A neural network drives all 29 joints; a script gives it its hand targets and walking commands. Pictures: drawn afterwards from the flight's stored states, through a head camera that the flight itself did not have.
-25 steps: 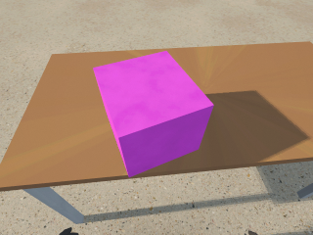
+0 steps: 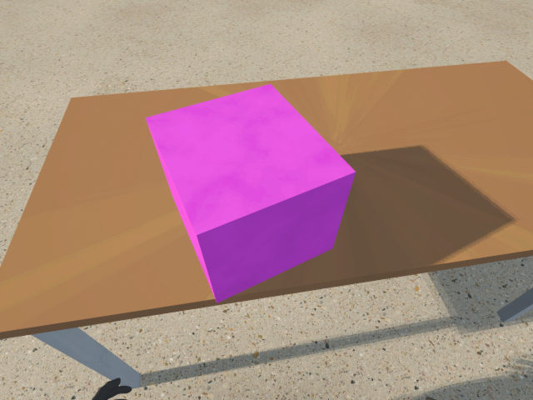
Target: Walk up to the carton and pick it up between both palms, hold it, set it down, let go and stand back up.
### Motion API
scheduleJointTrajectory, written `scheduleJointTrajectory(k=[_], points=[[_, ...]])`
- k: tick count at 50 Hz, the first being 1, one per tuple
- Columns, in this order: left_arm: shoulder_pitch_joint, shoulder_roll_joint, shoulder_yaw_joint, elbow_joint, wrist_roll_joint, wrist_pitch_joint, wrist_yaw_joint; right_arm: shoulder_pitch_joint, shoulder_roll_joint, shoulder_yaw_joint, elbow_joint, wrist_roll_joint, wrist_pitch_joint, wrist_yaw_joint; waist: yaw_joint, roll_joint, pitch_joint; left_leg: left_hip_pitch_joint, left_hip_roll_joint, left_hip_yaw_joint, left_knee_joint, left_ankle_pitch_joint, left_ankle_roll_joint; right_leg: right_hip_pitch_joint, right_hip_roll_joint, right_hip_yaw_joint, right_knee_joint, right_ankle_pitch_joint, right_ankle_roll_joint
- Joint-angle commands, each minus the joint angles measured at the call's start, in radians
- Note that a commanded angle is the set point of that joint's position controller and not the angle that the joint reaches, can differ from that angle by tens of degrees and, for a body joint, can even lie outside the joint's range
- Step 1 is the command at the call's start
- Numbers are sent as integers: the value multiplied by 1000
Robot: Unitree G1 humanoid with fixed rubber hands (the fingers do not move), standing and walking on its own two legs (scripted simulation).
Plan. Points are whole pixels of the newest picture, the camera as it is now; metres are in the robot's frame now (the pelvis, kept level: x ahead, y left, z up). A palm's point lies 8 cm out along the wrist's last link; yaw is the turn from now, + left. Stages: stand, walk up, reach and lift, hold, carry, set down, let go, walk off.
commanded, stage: walk up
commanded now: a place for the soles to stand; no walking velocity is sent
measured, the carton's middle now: (245, 187) +0.46 +0.05 +0.03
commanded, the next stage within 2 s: reach and lift in 0.20 s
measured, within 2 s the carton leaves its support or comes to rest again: neither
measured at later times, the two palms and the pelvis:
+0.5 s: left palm (119, 371) +0.17 +0.23 -0.07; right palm (448, 375) +0.17 -0.28 -0.09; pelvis -0.01 -0.01 +0.00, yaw +5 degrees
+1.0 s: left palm (115, 382) +0.15 +0.22 -0.04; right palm (451, 369) +0.17 -0.27 -0.06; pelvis +0.01 -0.03 +0.01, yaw +6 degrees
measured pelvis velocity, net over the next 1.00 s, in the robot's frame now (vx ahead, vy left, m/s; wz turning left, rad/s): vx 0.01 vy -0.03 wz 0.11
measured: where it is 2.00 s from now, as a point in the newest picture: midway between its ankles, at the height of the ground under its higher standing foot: outside the picture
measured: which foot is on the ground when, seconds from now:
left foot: down 0.00-1.00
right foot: down 0.00-1.00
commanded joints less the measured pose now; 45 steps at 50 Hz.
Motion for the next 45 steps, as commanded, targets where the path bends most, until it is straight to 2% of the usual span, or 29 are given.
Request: scheduleJointTrajectory(k=[1, 10, 11, 12, 14, 16, 19, 21, 23, 25, 29, 31, 33, 37, 42, 45], points=[[18, 129, 43, -80, 0, -18, 9, 9, -126, -43, -70, 0, -15, -5, 4, 5, -4, 49, 90, -120, -117, 34, 69, -74, -51, 66, -81, 144, -45], [18, 128, 46, -85, 1, -21, 11, 19, -137, -46, -71, -1, -13, -5, -2, -13, -22, 79, 91, -117, -98, 57, 71, -87, -49, 83, -70, 167, -50], [-465, 140, 26, -33, -13, 159, 26, -511, -52, -174, 5, -91, -177, 42, 50, 25, 83, -155, -16, -123, -27, -125, -1, -218, -42, -178, 5, -110, -88], [-407, 100, -7, -87, -9, 231, 53, -377, -117, -197, 35, -91, -213, 77, 8, 36, 116, -103, -11, -143, -35, -199, -11, -232, -35, -199, 3, -132, -95], [-418, 82, -8, -158, 0, 282, 58, -332, -128, -217, 20, -78, -228, 93, -1, -12, 57, 8, -1, -149, -1, -151, -22, -270, -38, -218, -4, -63, -91], [-402, 74, -3, -245, 1, 314, 44, -267, -134, -242, 19, -64, -236, 77, -22, -47, -83, 154, 0, -147, 34, -41, -24, -257, -34, -215, -21, 57, -80], [-269, 55, 33, -319, 34, 339, 24, -165, -153, -229, 47, -14, -235, 59, -37, -56, -277, 320, -15, -157, 67, 281, -35, -118, -8, -224, -32, 364, -52], [-188, 26, 51, -354, 58, 332, 31, -136, -174, -188, 59, 28, -236, 71, -23, -30, -317, 391, -33, -169, 38, 435, -50, -54, 17, -231, -64, 457, -44], [-173, 6, 56, -354, 68, 314, 45, -155, -191, -158, 77, 48, -229, 92, -18, -8, -258, 395, -51, -179, -12, 443, -54, -39, 24, -223, -122, 431, -49], [-205, 3, 56, -318, 73, 303, 57, -197, -177, -130, 89, 53, -215, 105, -20, 3, -140, 349, -69, -175, -56, 361, -51, -48, 12, -206, -167, 371, -49], [-325, 37, 61, -261, 57, 295, 52, -275, -107, -93, 19, 32, -174, 101, -26, -34, 89, 195, -91, -146, -130, 81, -15, -84, -36, -143, -243, 170, -33], [-362, 40, 66, -275, 60, 291, 52, -283, -85, -82, -17, 39, -152, 102, -15, -12, 121, 187, -87, -137, -154, 36, -9, -94, -50, -122, -274, 81, -38], [-375, 44, 72, -315, 55, 278, 57, -275, -74, -80, -57, 53, -134, 108, -9, 4, 93, 203, -83, -134, -167, 40, -9, -78, -56, -118, -287, 53, -41], [-319, 39, 93, -357, 27, 213, 65, -226, -83, -89, -122, 67, -146, 114, -16, -44, -48, 260, -86, -140, -164, 100, -2, -24, -60, -114, -284, 146, -24], [-184, 12, 95, -353, -15, 97, 68, -155, -108, -98, -177, 62, -240, 102, -10, -118, -162, 285, -94, -144, -174, 218, 8, 53, -36, -127, -273, 347, -2], [-140, -7, 85, -332, -20, 58, 72, -148, -126, -101, -168, 66, -277, 105, 5, -117, -140, 291, -95, -144, -200, 247, 3, 57, -21, -140, -293, 342, -10]])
